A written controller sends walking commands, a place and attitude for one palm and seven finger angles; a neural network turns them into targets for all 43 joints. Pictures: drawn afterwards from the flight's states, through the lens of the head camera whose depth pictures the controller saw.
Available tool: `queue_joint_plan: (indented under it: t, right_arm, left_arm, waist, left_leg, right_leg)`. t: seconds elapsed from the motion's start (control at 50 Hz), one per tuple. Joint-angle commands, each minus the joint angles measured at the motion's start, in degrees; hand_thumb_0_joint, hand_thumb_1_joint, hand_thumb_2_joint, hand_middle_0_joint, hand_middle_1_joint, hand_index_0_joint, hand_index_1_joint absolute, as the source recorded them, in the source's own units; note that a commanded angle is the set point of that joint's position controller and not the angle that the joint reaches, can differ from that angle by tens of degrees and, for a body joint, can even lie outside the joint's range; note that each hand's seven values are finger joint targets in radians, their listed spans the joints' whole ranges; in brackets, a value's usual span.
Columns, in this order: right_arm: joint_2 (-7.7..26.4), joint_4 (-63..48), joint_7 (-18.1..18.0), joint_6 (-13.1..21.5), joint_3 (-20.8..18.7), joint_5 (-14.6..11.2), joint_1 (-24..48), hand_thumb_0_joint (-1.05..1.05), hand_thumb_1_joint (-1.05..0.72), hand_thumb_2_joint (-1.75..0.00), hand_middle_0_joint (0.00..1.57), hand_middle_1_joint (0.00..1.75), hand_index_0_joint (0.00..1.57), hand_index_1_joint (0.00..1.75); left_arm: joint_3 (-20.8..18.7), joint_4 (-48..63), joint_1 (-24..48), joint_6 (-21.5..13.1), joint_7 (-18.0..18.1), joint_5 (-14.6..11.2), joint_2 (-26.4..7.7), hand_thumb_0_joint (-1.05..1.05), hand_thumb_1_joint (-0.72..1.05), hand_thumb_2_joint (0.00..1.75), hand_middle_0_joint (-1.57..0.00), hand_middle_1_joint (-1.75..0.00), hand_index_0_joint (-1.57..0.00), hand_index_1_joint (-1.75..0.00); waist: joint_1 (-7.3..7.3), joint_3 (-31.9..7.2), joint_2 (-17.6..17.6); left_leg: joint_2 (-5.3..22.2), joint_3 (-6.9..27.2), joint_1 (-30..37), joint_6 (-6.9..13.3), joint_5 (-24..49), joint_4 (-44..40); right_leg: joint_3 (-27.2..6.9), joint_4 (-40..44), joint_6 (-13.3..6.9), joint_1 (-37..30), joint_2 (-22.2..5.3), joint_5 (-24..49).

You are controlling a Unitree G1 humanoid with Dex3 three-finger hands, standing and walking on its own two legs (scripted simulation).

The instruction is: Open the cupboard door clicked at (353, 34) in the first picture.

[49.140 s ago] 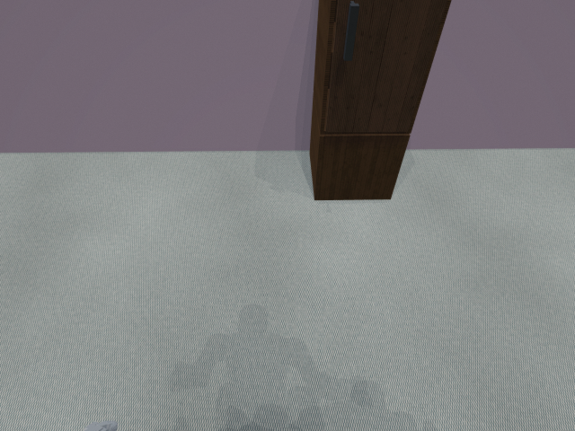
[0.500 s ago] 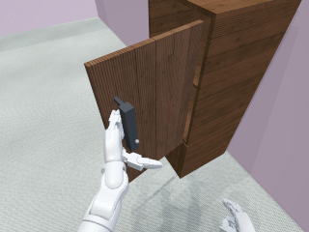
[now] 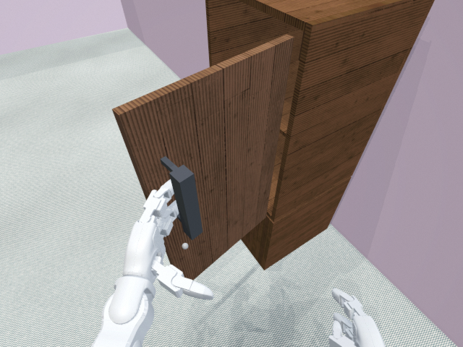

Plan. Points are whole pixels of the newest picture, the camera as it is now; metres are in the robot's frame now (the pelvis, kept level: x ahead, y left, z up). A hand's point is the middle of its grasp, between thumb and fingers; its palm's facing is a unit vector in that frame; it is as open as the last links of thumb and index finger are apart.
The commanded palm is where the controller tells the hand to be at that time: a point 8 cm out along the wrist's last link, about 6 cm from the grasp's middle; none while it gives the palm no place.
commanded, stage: slide the hand sideways off the handle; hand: left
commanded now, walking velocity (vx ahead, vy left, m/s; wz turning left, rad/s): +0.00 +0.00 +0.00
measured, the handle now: (180, 199) +0.34 +0.12 +0.08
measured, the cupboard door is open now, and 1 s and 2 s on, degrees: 100 100 100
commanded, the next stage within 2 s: draw the hand back to the body in 0.60 s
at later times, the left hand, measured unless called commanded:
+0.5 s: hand (149, 278) +0.21 +0.14 +0.08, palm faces +0.04 -1.00 -0.05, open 16.3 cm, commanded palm +0.17 +0.20 +0.08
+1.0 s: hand (119, 280) +0.19 +0.17 +0.10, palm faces +0.05 -1.00 -0.07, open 16.3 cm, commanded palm +0.15 +0.23 +0.11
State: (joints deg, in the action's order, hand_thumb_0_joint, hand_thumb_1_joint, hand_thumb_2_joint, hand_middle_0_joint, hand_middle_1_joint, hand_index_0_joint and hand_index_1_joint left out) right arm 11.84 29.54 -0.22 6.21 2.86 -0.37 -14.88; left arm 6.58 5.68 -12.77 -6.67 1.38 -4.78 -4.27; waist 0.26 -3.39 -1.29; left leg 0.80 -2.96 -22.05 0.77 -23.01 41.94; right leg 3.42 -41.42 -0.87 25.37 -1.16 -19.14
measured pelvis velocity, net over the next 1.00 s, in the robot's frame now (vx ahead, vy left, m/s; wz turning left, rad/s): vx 0.00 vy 0.00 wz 0.04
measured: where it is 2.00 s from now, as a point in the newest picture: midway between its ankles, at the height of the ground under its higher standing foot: outside the picture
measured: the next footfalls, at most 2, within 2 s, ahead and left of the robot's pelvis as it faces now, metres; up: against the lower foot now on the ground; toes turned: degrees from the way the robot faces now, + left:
none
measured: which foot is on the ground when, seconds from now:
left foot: down 0.00-1.00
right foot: down 0.00-1.00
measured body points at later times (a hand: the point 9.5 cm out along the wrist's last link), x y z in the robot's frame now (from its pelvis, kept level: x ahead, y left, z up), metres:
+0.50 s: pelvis +0.02 -0.01 -0.01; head +0.03 -0.02 +0.44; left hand +0.20 +0.19 +0.08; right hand +0.21 -0.22 -0.08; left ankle -0.01 +0.11 -0.71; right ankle +0.02 -0.11 -0.71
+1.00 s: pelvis +0.00 +0.00 -0.01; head +0.00 -0.02 +0.44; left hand +0.18 +0.22 +0.11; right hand +0.19 -0.22 -0.07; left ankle -0.01 +0.11 -0.71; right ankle +0.02 -0.11 -0.71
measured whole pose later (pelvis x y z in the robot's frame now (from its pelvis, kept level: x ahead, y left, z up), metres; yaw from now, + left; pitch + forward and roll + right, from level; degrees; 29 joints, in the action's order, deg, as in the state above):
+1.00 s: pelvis +0.00 +0.00 -0.01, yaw +2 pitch +4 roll -1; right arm 12.8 30.9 -3.7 14.9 2.8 -2.6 -15.4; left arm -6.5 18.7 -29.8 -9.2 -10.3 -14.2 -12.3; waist 0.7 -5.1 -3.4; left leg 1.2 0.2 -24.9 0.3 -25.5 46.8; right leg 6.4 -43.9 -1.2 26.0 -0.9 -21.4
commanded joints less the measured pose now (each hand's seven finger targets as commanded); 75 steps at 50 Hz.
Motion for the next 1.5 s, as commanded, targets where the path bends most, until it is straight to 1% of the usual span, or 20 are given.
queue_joint_plan:
  t: [0.0, 0.2, 0.24, 0.26, 0.44, 0.5, 0.56, 0.68, 0.74, 0.8, 0.88, 0.94, 0.96, 1.08, 1.18, 1.2, 1.22, 1.24, 1.3, 1.48]
  right_arm:
    - [5.49, -10.88, -0.4, 3.8, -2.69, -0.22, 6.06, 0.0, -0.9, -0.9, 0.2, 0.3, 0.2, 0.3]
    - [6.25, -10.98, -1.48, 6.21, -3.06, -0.44, 3.9, 0.0, -0.9, -0.9, 0.2, 0.3, 0.2, 0.3]
    - [6.47, -10.72, -1.91, 6.2, -3.18, -0.44, 3.79, 0.0, -0.9, -0.9, 0.2, 0.3, 0.2, 0.3]
    - [6.22, -11.28, -1.94, 6.23, -3.0, -0.5, 3.99, 0.0, -0.9, -0.9, 0.2, 0.3, 0.2, 0.3]
    - [6.31, -10.89, -2.43, 7.69, -3.32, -1.1, 4.26, 0.0, -0.9, -0.9, 0.2, 0.3, 0.2, 0.3]
    - [6.55, -10.77, -2.53, 8.61, -3.44, -1.45, 4.2, 0.0, -0.9, -0.9, 0.2, 0.3, 0.2, 0.3]
    - [6.95, -10.21, -2.9, 9.46, -3.67, -1.51, 4.38, 0.0, -0.9, -0.9, 0.2, 0.3, 0.2, 0.3]
    - [7.27, -9.42, -3.13, 11.27, -3.82, -1.76, 4.2, 0.0, -0.9, -0.9, 0.2, 0.3, 0.2, 0.3]
    - [7.15, -9.26, -3.39, 11.42, -3.61, -1.86, 4.72, 0.0, -0.9, -0.9, 0.2, 0.3, 0.2, 0.3]
    - [6.52, -9.25, -3.54, 11.58, -3.42, -2.27, 5.08, 0.0, -0.9, -0.9, 0.2, 0.3, 0.2, 0.3]
    - [6.81, -9.28, -3.63, 12.09, -2.84, -2.54, 5.98, 0.0, -0.9, -0.9, 0.2, 0.3, 0.2, 0.3]
    - [7.09, -8.39, -4.08, 12.36, -2.65, -2.53, 6.26, 0.0, -0.9, -0.9, 0.2, 0.3, 0.2, 0.3]
    - [7.28, -8.49, -4.09, 12.71, -2.53, -2.57, 6.56, 0.0, -0.9, -0.9, 0.2, 0.3, 0.2, 0.3]
    - [7.1, -7.69, -4.06, 14.13, -2.13, -2.65, 6.3, 0.0, -0.9, -0.9, 0.2, 0.3, 0.2, 0.3]
    - [7.11, -6.77, -4.05, 14.79, -2.19, -2.77, 6.51, 0.0, -0.9, -0.9, 0.2, 0.3, 0.2, 0.3]
    - [6.68, -6.95, -4.97, 13.35, -2.68, -1.1, 6.44, 0.0, -0.9, -0.9, 0.2, 0.3, 0.2, 0.3]
    - [5.58, -7.04, -5.09, 12.73, -2.44, -0.69, 6.11, 0.0, -0.9, -0.9, 0.2, 0.3, 0.2, 0.3]
    - [5.78, -6.51, -5.02, 11.95, -2.38, -0.65, 6.82, 0.0, -0.9, -0.9, 0.2, 0.3, 0.2, 0.3]
    - [5.89, -6.03, -4.73, 10.11, -2.3, -0.4, 7.24, 0.0, -0.9, -0.9, 0.2, 0.3, 0.2, 0.3]
    - [6.25, -3.8, -4.74, 8.46, -2.65, 0.44, 8.94, 0.0, -0.9, -0.9, 0.2, 0.3, 0.2, 0.3]
  left_arm:
    - [-0.61, 20.46, 1.65, -4.69, -0.16, -0.07, -1.74, 0.0, -0.5, 0.3, -0.15, -0.3, -0.15, -0.3]
    - [-1.61, 23.67, -6.26, -7.44, -3.82, -1.11, -4.26, 0.0, -0.5, 0.3, -0.15, -0.3, -0.15, -0.3]
    - [-5.81, 23.04, -9.19, -7.09, -4.34, -1.8, -7.52, 0.0, -0.5, 0.3, -0.15, -0.3, -0.15, -0.3]
    - [-5.83, 23.57, -10.73, -6.87, -4.92, -2.32, -6.93, 0.0, -0.5, 0.3, -0.15, -0.3, -0.15, -0.3]
    - [-11.93, 24.41, -18.25, -8.36, -9.04, -6.35, -10.11, 0.0, -0.5, 0.3, -0.15, -0.3, -0.15, -0.3]
    - [-11.72, 25.9, -18.7, -9.78, -10.88, -7.5, -9.79, 0.0, -0.5, 0.3, -0.15, -0.3, -0.15, -0.3]
    - [-13.49, 24.88, -17.41, -10.71, -11.74, -8.6, -11.25, 0.0, -0.5, 0.3, -0.15, -0.3, -0.15, -0.3]
    - [-12.08, 24.67, -15.71, -11.91, -11.71, -8.36, -10.68, 0.0, -0.5, 0.3, -0.15, -0.3, -0.15, -0.3]
    - [-15.27, 25.93, -14.82, -11.0, -10.79, -8.06, -14.03, 0.0, -0.5, 0.3, -0.15, -0.3, -0.15, -0.3]
    - [-16.69, 25.39, -16.28, -9.3, -10.42, -8.94, -13.66, 0.0, -0.5, 0.3, -0.15, -0.3, -0.15, -0.3]
    - [-15.59, 26.18, -15.05, -7.09, -11.51, -9.81, -12.56, 0.0, -0.5, 0.3, -0.15, -0.3, -0.15, -0.3]
    - [-18.17, 23.9, -14.2, -4.95, -11.9, -10.44, -14.46, 0.0, -0.5, 0.3, -0.15, -0.3, -0.15, -0.3]
    - [-17.86, 25.68, -12.65, -4.88, -12.22, -10.53, -14.45, 0.0, -0.5, 0.3, -0.15, -0.3, -0.15, -0.3]
    - [-18.64, 28.51, -12.27, -3.26, -12.92, -10.88, -14.7, 0.0, -0.5, 0.3, -0.15, -0.3, -0.15, -0.3]
    - [-21.18, 29.1, -13.23, -2.0, -13.58, -11.31, -16.15, 0.0, -0.32, 0.37, -0.16, -0.3, -0.16, -0.3]
    - [-23.04, 33.44, -13.12, -2.16, -4.72, -2.24, -24.42, 0.0, -0.29, 0.39, -0.16, -0.3, -0.16, -0.3]
    - [-21.23, 31.34, -17.72, -1.14, -0.98, -1.16, -19.44, 0.0, -0.26, 0.4, -0.16, -0.3, -0.16, -0.3]
    - [-20.6, 31.33, -17.95, -0.5, 1.14, 0.03, -18.9, 0.0, -0.22, 0.42, -0.16, -0.3, -0.16, -0.3]
    - [-19.33, 32.15, -17.1, -0.93, 4.15, 1.86, -18.13, 0.0, -0.12, 0.47, -0.16, -0.3, -0.16, -0.3]
    - [-22.15, 30.64, -13.67, -2.09, 6.63, 3.48, -20.17, 0.0, 0.2, 0.6, -0.18, -0.3, -0.18, -0.3]
  waist:
    - [0.5, -8.54, 0.58]
    - [-0.7, -8.11, 2.0]
    - [0.27, -9.47, 2.65]
    - [0.73, -10.35, 2.32]
    - [0.9, -8.83, 2.59]
    - [0.09, -7.82, 0.49]
    - [-0.36, -6.39, 2.29]
    - [-0.57, -7.09, 0.69]
    - [0.61, -7.88, -1.23]
    - [0.97, -7.13, 0.43]
    - [0.77, -5.29, -1.14]
    - [0.86, -2.74, 2.34]
    - [0.73, -3.13, 0.65]
    - [1.18, -4.32, -1.85]
    - [1.8, -4.87, -1.81]
    - [3.81, -3.33, -1.36]
    - [2.77, -0.94, -0.58]
    - [3.07, 0.2, -0.63]
    - [2.28, 0.67, -3.39]
    - [2.71, 0.68, -1.78]
  left_leg:
    - [-0.74, 3.14, 0.19, -0.48, 14.2, -5.88]
    - [-1.18, 4.39, -2.89, -0.24, 12.45, -2.13]
    - [-1.34, 4.17, -3.68, -0.11, 13.32, -1.68]
    - [-1.47, 3.96, -3.85, -0.06, 14.1, -1.65]
    - [-1.66, 3.61, -6.35, -0.02, 14.55, -0.1]
    - [-1.82, 3.59, -6.52, -0.01, 13.09, 0.34]
    - [-1.76, 4.08, -8.12, -0.01, 10.09, 1.01]
    - [-1.67, 4.63, -7.51, 0.03, 8.37, 0.81]
    - [-1.56, 4.67, -6.94, 0.04, 7.96, -0.36]
    - [-1.37, 4.61, -6.25, 0.04, 8.47, -1.42]
    - [-1.23, 4.66, -4.79, 0.02, 7.76, -3.11]
    - [-0.96, 5.1, -5.23, 0.14, 6.13, -4.01]
    - [-1.04, 5.12, -4.31, 0.18, 6.15, -4.36]
    - [-0.88, 5.66, -0.38, -0.05, 9.93, -6.4]
    - [-0.84, 5.69, 2.17, -0.25, 13.45, -7.59]
    - [-0.24, 4.91, 0.98, 0.0, 13.1, -10.64]
    - [-0.36, 4.52, 1.17, -0.31, 12.26, -11.71]
    - [-0.16, 4.53, 2.0, -0.24, 12.53, -12.58]
    - [0.2, 4.06, 5.69, -0.17, 13.44, -14.72]
    - [0.62, 3.89, 12.04, -0.07, 18.77, -19.73]
  right_leg:
    - [0.09, 4.12, -0.68, -6.41, 1.06, 13.86]
    - [0.19, 1.65, -0.27, -2.68, 0.98, 12.06]
    - [-0.45, 1.73, -0.37, -4.66, 0.87, 13.34]
    - [-0.46, 1.54, -0.33, -5.74, 0.66, 14.58]
    - [-1.5, 1.99, 0.2, -6.73, 0.37, 16.93]
    - [-1.41, 2.23, 0.3, -4.84, 0.3, 14.71]
    - [-2.46, 3.21, 0.41, -3.41, 0.13, 9.39]
    - [-1.74, 2.83, 0.18, -1.77, 0.15, 5.47]
    - [-1.85, 3.3, -0.16, -3.28, 0.06, 3.97]
    - [-1.15, 4.13, 0.08, -4.1, 0.22, 5.32]
    - [-0.49, 5.35, 0.19, -4.14, 0.41, 4.55]
    - [-0.78, 7.22, 0.37, -4.34, 0.59, 1.59]
    - [-0.92, 7.45, 0.36, -4.48, 0.41, 1.59]
    - [1.02, 7.2, 0.16, -6.51, 0.89, 6.93]
    - [1.61, 7.84, 0.08, -8.58, 1.12, 11.06]
    - [-1.34, 10.41, -0.61, -12.79, 0.26, 10.82]
    - [-1.0, 11.54, -0.59, -12.58, -0.12, 9.92]
    - [-0.85, 12.74, -0.7, -13.26, -0.11, 9.83]
    - [-0.56, 14.38, -0.56, -14.53, -0.22, 9.81]
    - [-0.39, 18.12, -0.49, -19.59, -0.08, 13.31]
